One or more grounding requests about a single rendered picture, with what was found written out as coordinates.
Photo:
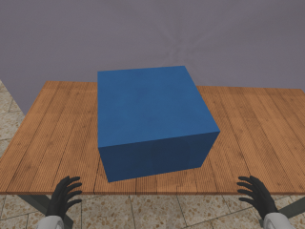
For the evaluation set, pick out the robot right forearm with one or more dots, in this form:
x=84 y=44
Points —
x=276 y=221

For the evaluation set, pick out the carton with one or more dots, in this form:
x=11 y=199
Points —
x=151 y=121

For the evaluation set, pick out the table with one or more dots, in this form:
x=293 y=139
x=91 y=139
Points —
x=262 y=134

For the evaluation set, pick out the right robot hand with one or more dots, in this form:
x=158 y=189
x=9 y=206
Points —
x=262 y=200

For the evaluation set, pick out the robot left forearm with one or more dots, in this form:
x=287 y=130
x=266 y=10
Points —
x=50 y=222

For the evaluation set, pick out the left robot hand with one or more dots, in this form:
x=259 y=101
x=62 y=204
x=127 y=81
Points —
x=59 y=205

